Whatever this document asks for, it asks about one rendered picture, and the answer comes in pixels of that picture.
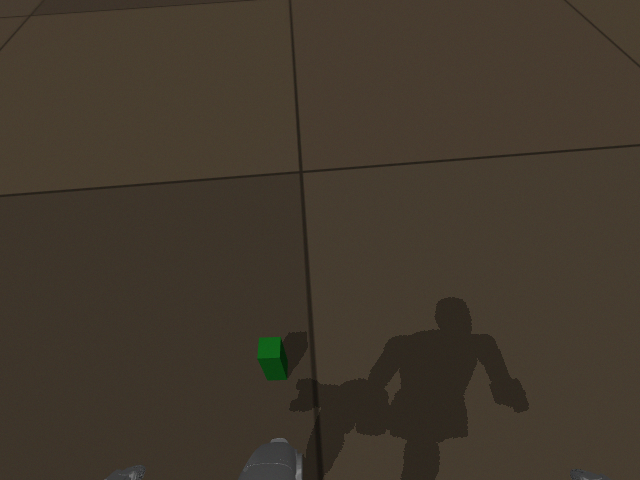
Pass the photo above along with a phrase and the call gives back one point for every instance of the carton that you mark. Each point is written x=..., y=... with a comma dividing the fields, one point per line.
x=272, y=358

